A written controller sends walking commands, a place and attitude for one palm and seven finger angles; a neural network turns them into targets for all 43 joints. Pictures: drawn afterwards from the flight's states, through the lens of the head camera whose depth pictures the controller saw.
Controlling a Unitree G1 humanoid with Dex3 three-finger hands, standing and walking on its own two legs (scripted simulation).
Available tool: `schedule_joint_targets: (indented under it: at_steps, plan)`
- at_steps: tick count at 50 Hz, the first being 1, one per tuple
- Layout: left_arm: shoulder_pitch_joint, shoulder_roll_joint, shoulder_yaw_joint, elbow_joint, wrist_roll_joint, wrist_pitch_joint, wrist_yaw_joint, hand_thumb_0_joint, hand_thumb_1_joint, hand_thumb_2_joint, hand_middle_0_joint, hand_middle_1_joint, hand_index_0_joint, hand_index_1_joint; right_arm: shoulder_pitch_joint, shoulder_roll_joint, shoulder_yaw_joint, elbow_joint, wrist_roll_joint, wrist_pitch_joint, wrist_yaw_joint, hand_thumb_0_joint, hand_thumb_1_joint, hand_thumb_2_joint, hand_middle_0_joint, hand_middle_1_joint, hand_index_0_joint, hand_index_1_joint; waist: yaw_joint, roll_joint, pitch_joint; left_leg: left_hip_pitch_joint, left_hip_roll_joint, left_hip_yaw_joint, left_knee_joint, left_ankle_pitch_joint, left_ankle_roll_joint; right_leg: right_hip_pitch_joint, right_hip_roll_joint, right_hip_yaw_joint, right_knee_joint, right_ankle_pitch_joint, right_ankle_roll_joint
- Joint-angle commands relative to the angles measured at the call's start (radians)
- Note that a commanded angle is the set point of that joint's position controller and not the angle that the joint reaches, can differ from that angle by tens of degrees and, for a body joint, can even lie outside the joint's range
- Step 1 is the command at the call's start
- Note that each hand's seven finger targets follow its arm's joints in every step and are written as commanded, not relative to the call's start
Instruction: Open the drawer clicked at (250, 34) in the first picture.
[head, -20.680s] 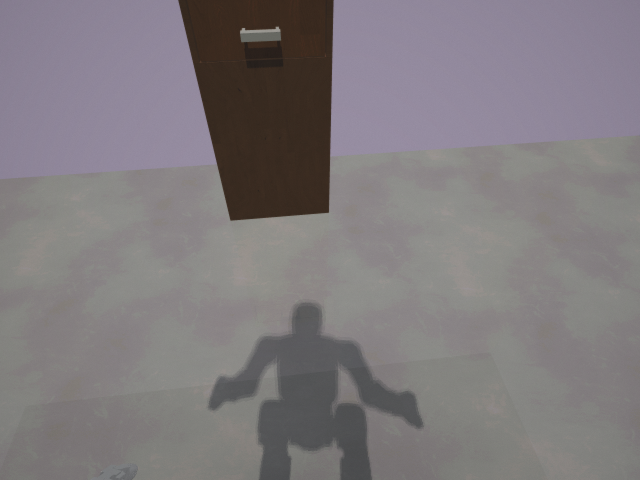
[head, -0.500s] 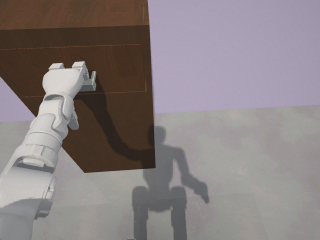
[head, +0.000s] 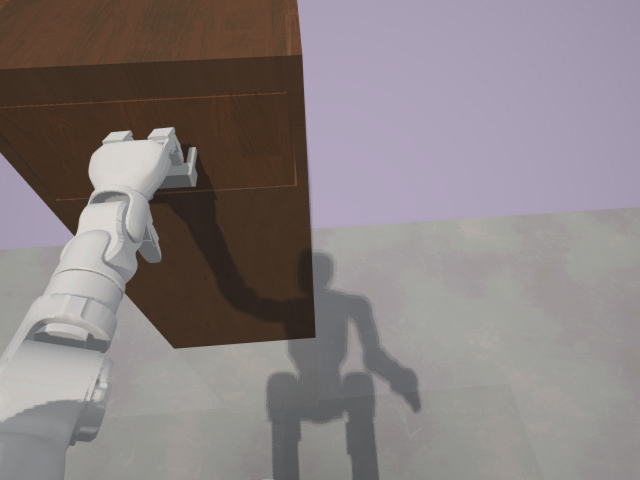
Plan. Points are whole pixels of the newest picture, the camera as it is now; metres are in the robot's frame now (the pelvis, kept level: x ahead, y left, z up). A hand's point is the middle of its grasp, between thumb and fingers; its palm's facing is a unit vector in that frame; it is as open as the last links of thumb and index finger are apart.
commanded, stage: lift the fingers back up to retry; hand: left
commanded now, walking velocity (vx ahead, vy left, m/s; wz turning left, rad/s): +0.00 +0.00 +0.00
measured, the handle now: (155, 166) +0.55 +0.24 +0.06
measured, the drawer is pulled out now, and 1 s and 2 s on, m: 0.00 0.00 0.00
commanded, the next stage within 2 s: re-aim the fingers above the handle in 0.46 s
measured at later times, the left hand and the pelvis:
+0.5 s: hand (136, 188) +0.45 +0.23 +0.11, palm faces -0.12 -0.04 -0.99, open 13.9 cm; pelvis +0.02 -0.01 +0.01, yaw +1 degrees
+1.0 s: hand (147, 185) +0.45 +0.21 +0.12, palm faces -0.09 -0.06 -0.99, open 13.9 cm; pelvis +0.01 -0.01 +0.01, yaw +1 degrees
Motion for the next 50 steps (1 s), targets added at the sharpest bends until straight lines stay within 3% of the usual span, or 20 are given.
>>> schedule_joint_targets:
  at_steps: [1,3,5,8,10,12,14,15,18,21,26,28,31,33,35,39,42,43,45,50]
  plan:
    - [-0.513,0.232,0.080,-0.266,-0.008,-0.016,0.051,0.000,-0.500,0.300,-0.300,-1.200,-0.300,-1.200,0.040,-0.148,-0.053,-0.079,-0.007,-0.037,-0.009,0.000,-0.900,-0.900,0.200,0.300,0.200,0.300,-0.003,0.020,-0.383,0.429,-0.004,-0.077,-0.065,0.339,0.009,0.025,0.042,0.013,-0.101,0.257,-0.019]
    - [-0.512,0.265,0.107,-0.273,-0.006,-0.009,0.057,0.000,-0.500,0.300,-0.300,-1.200,-0.300,-1.200,0.035,-0.150,-0.053,-0.075,-0.005,-0.039,-0.009,0.000,-0.900,-0.900,0.200,0.300,0.200,0.300,0.004,0.028,-0.387,0.443,-0.006,-0.079,-0.068,0.351,0.007,0.035,0.043,0.011,-0.100,0.271,-0.018]
    - [-0.523,0.236,0.087,-0.294,-0.010,0.004,0.059,0.000,-0.500,0.300,-0.300,-1.200,-0.300,-1.200,0.025,-0.147,-0.052,-0.074,-0.005,-0.042,-0.006,0.000,-0.900,-0.900,0.200,0.300,0.200,0.300,0.006,0.031,-0.394,0.463,-0.006,-0.079,-0.074,0.378,0.005,0.045,0.043,0.007,-0.105,0.286,-0.019]
    - [-0.471,0.284,0.127,-0.273,-0.014,0.039,0.049,0.000,-0.500,0.300,-0.300,-1.200,-0.300,-1.200,0.008,-0.151,-0.046,-0.075,-0.004,-0.038,-0.004,0.000,-0.900,-0.900,0.200,0.300,0.200,0.300,0.031,0.014,-0.409,0.455,-0.010,-0.068,-0.084,0.416,0.005,0.112,0.039,0.010,-0.110,0.342,-0.019]
    - [-0.471,0.247,0.089,-0.291,-0.016,0.064,0.031,0.000,-0.500,0.300,-0.300,-1.200,-0.300,-1.200,-0.014,-0.149,-0.043,-0.081,0.002,-0.034,0.000,0.000,-0.900,-0.900,0.200,0.300,0.200,0.300,0.030,0.013,-0.381,0.452,-0.011,-0.063,-0.096,0.423,0.004,0.122,0.036,0.007,-0.119,0.358,-0.018]
    - [-0.432,0.220,0.065,-0.279,-0.026,0.090,0.000,0.000,-0.500,0.300,-0.300,-1.200,-0.300,-1.200,-0.030,-0.151,-0.042,-0.086,0.006,-0.032,0.003,0.000,-0.900,-0.900,0.200,0.300,0.200,0.300,0.030,-0.014,-0.358,0.457,-0.009,-0.060,-0.105,0.430,0.007,0.140,0.034,0.009,-0.134,0.370,-0.017]
    - [-0.424,0.249,0.074,-0.295,-0.032,0.106,-0.035,0.000,-0.500,0.300,-0.300,-1.200,-0.300,-1.200,-0.047,-0.156,-0.038,-0.094,0.008,-0.026,-0.001,0.000,-0.900,-0.900,0.200,0.300,0.200,0.300,0.033,-0.053,-0.357,0.448,-0.014,-0.052,-0.114,0.419,0.012,0.184,0.029,0.017,-0.146,0.399,-0.012]
    - [-0.382,0.231,0.058,-0.257,-0.033,0.115,-0.056,0.000,-0.500,0.300,-0.300,-1.200,-0.300,-1.200,-0.052,-0.155,-0.034,-0.099,0.012,-0.022,-0.004,0.000,-0.900,-0.900,0.200,0.300,0.200,0.300,0.033,-0.077,-0.323,0.425,-0.020,-0.048,-0.119,0.397,0.014,0.192,0.027,0.016,-0.153,0.401,-0.011]
    - [-0.324,0.204,0.031,-0.244,-0.051,0.105,-0.121,0.000,-0.500,0.300,-0.300,-1.200,-0.300,-1.200,-0.072,-0.160,-0.027,-0.110,0.018,-0.012,-0.008,0.000,-0.900,-0.900,0.200,0.300,0.200,0.300,0.032,-0.114,-0.250,0.404,-0.024,-0.038,-0.130,0.377,0.016,0.201,0.018,0.021,-0.169,0.433,-0.006]
    - [-0.391,0.212,0.021,-0.313,-0.058,0.046,-0.159,0.000,-0.500,0.300,-0.300,-1.200,-0.300,-1.200,-0.078,-0.157,-0.024,-0.119,0.015,-0.008,-0.017,0.000,-0.900,-0.900,0.200,0.300,0.200,0.300,0.020,-0.098,-0.251,0.412,-0.033,-0.040,-0.131,0.364,0.020,0.209,0.011,0.031,-0.177,0.439,-0.008]
    - [-0.443,0.314,0.122,-0.439,-0.061,-0.076,-0.125,0.000,-0.500,0.300,-0.300,-1.200,-0.300,-1.200,-0.070,-0.145,-0.032,-0.121,0.002,-0.016,-0.030,0.000,-0.900,-0.900,0.200,0.300,0.200,0.300,0.043,-0.008,-0.347,0.450,-0.044,-0.046,-0.105,0.412,0.021,0.225,0.011,0.043,-0.150,0.469,-0.015]
    - [-0.456,0.285,0.112,-0.449,-0.063,-0.094,-0.092,0.000,-0.500,0.300,-0.300,-1.200,-0.300,-1.200,-0.066,-0.137,-0.037,-0.109,0.002,-0.021,-0.025,0.000,-0.900,-0.900,0.200,0.300,0.200,0.300,0.037,0.043,-0.343,0.474,-0.041,-0.051,-0.088,0.449,0.016,0.177,0.016,0.036,-0.133,0.473,-0.018]
    - [-0.422,0.334,0.168,-0.424,-0.058,-0.077,-0.042,0.000,-0.500,0.300,-0.300,-1.200,-0.300,-1.200,-0.065,-0.143,-0.040,-0.095,-0.002,-0.022,-0.020,0.000,-0.900,-0.900,0.200,0.300,0.200,0.300,0.051,0.018,-0.382,0.458,-0.038,-0.054,-0.080,0.466,0.009,0.191,0.020,0.031,-0.123,0.467,-0.019]
    - [-0.446,0.286,0.123,-0.375,-0.053,-0.042,-0.019,0.000,-0.500,0.300,-0.300,-1.200,-0.300,-1.200,-0.066,-0.143,-0.039,-0.083,0.004,-0.025,-0.015,0.000,-0.900,-0.900,0.200,0.300,0.200,0.300,0.032,-0.010,-0.343,0.431,-0.037,-0.051,-0.084,0.420,0.008,0.163,0.019,0.023,-0.124,0.442,-0.016]
    - [-0.428,0.284,0.114,-0.340,-0.045,-0.005,-0.014,0.000,-0.500,0.300,-0.300,-1.200,-0.300,-1.200,-0.068,-0.150,-0.041,-0.078,0.005,-0.024,-0.012,0.000,-0.900,-0.900,0.200,0.300,0.200,0.300,0.036,-0.013,-0.361,0.430,-0.035,-0.046,-0.087,0.411,0.006,0.173,0.018,0.025,-0.126,0.440,-0.015]
    - [-0.405,0.233,0.055,-0.320,-0.053,0.045,-0.060,0.000,-0.500,0.300,-0.300,-1.200,-0.300,-1.200,-0.072,-0.155,-0.042,-0.084,0.009,-0.014,-0.009,0.000,-0.900,-0.900,0.200,0.300,0.200,0.300,0.022,-0.055,-0.369,0.440,-0.038,-0.042,-0.091,0.420,0.013,0.208,0.015,0.028,-0.139,0.495,-0.008]
    - [-0.394,0.231,0.044,-0.340,-0.071,0.035,-0.112,0.000,-0.500,0.300,-0.300,-1.200,-0.300,-1.200,-0.077,-0.158,-0.039,-0.093,0.012,-0.007,-0.014,0.000,-0.900,-0.900,0.200,0.300,0.200,0.300,0.019,-0.096,-0.348,0.420,-0.045,-0.039,-0.097,0.411,0.021,0.243,0.008,0.038,-0.151,0.547,0.000]
    - [-0.383,0.225,0.036,-0.335,-0.072,0.028,-0.125,0.000,-0.500,0.300,-0.300,-1.200,-0.300,-1.200,-0.081,-0.157,-0.036,-0.097,0.013,-0.004,-0.017,0.000,-0.900,-0.900,0.200,0.300,0.200,0.300,0.019,-0.084,-0.333,0.416,-0.047,-0.041,-0.103,0.394,0.020,0.237,0.008,0.037,-0.154,0.527,-0.001]
    - [-0.404,0.268,0.072,-0.329,-0.070,0.000,-0.135,0.000,-0.500,0.300,-0.300,-1.200,-0.300,-1.200,-0.083,-0.157,-0.032,-0.094,0.013,-0.002,-0.024,0.000,-0.900,-0.900,0.200,0.300,0.200,0.300,0.022,-0.084,-0.285,0.396,-0.045,-0.042,-0.113,0.359,0.020,0.217,0.007,0.036,-0.159,0.487,-0.003]
    - [-0.415,0.388,0.191,-0.339,-0.050,-0.064,-0.086,0.000,-0.500,0.300,-0.300,-1.200,-0.300,-1.200,-0.068,-0.148,-0.028,-0.093,0.006,-0.006,-0.034,0.000,-0.900,-0.900,0.200,0.300,0.200,0.300,0.057,-0.020,-0.318,0.373,-0.041,-0.047,-0.114,0.360,0.015,0.222,0.011,0.039,-0.138,0.438,-0.016]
